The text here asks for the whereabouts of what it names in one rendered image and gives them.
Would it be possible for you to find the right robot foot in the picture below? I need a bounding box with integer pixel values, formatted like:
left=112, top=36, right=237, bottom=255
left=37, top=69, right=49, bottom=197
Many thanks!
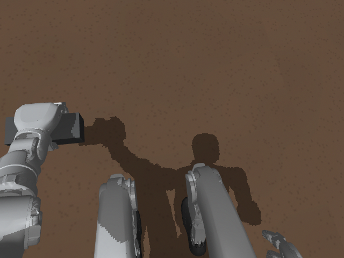
left=181, top=197, right=206, bottom=256

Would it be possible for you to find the left robot arm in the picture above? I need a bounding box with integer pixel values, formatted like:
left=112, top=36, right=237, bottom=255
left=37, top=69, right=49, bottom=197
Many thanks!
left=0, top=128, right=50, bottom=258

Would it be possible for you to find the left robot hand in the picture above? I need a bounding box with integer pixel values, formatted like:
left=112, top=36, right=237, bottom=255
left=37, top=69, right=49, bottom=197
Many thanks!
left=14, top=102, right=69, bottom=151

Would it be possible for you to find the right robot hand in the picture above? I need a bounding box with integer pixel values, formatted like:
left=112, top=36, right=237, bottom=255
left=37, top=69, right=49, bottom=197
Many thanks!
left=262, top=230, right=303, bottom=258

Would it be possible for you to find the carton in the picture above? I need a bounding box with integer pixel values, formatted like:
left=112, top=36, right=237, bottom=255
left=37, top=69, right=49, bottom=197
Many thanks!
left=4, top=112, right=85, bottom=146

